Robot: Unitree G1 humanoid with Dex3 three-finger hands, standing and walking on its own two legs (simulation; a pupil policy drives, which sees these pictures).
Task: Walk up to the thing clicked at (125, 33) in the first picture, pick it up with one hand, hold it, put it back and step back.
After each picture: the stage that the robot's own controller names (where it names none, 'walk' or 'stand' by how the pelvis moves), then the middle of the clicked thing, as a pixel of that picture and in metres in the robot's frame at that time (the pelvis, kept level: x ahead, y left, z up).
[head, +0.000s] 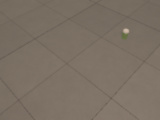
stand; (125, 34) +1.51 -0.47 -0.72
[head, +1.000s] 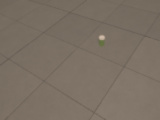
walk; (101, 41) +1.44 -0.05 -0.69
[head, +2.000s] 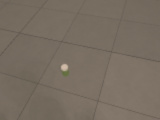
walk; (65, 70) +0.91 +0.25 -0.71
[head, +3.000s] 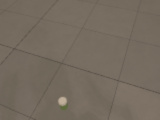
walk; (63, 103) +0.56 +0.22 -0.71
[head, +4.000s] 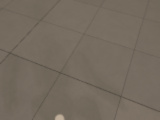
stand; out of the picture +0.41 +0.18 -0.70
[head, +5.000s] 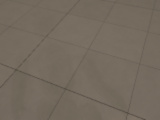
stand; out of the picture +0.35 +0.17 -0.72
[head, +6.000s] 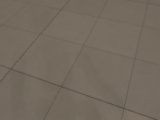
stand; out of the picture +0.34 +0.19 -0.73
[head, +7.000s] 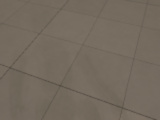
stand; out of the picture +0.35 +0.20 -0.73
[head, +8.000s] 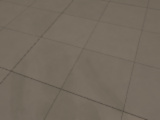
stand; out of the picture +0.35 +0.20 -0.73
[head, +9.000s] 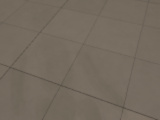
go down; out of the picture +0.34 +0.19 -0.72
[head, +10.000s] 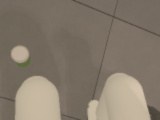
go down; (21, 57) +0.44 +0.22 -0.30
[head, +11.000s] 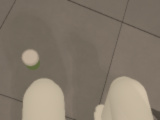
approach; (31, 60) +0.43 +0.21 -0.31
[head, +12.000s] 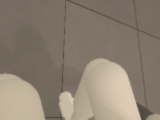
close in; out of the picture +0.42 +0.26 -0.22
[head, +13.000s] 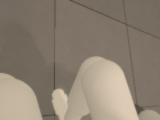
close; out of the picture +0.42 +0.27 -0.22
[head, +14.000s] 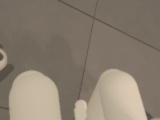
lift; out of the picture +0.36 +0.26 -0.15
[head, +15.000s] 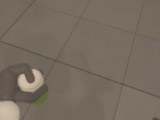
lift; (34, 88) +0.32 +0.18 +0.02
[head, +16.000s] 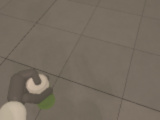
hold; (42, 92) +0.32 +0.16 +0.00
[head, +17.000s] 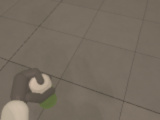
hold; (44, 92) +0.32 +0.16 +0.00
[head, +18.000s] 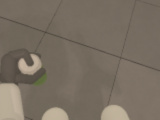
crouch; (34, 70) +0.39 +0.18 -0.07
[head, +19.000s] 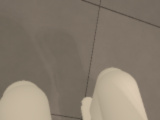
lower; out of the picture +0.45 +0.27 -0.15
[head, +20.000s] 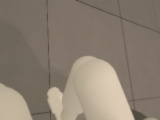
lower; out of the picture +0.43 +0.27 -0.23
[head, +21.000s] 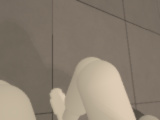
lower; out of the picture +0.43 +0.27 -0.23
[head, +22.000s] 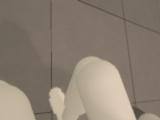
lower; out of the picture +0.43 +0.28 -0.23
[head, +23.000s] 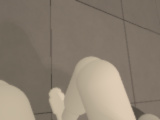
lower; out of the picture +0.43 +0.28 -0.23
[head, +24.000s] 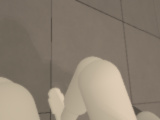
open; out of the picture +0.42 +0.26 -0.24
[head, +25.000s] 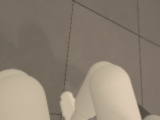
stand; out of the picture +0.42 +0.25 -0.24
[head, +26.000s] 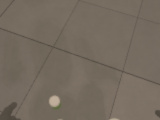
stand; (55, 102) +0.39 +0.18 -0.57
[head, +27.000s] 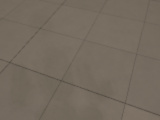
stand; out of the picture +0.37 +0.17 -0.66
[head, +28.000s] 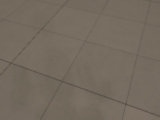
stand; out of the picture +0.37 +0.17 -0.67
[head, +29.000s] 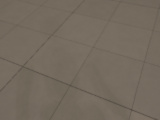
stand; out of the picture +0.39 +0.16 -0.72
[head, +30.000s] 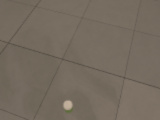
walk; (68, 106) +0.44 +0.12 -0.70
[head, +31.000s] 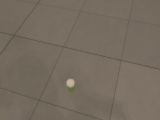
walk; (70, 85) +0.64 +0.15 -0.70
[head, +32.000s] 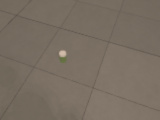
walk; (62, 56) +0.98 +0.18 -0.71
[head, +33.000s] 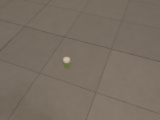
stand; (66, 63) +1.03 +0.20 -0.71
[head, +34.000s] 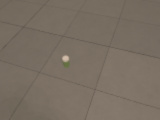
stand; (66, 61) +1.06 +0.21 -0.72
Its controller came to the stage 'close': yes
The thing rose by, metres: 0.70
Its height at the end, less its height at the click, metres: +0.00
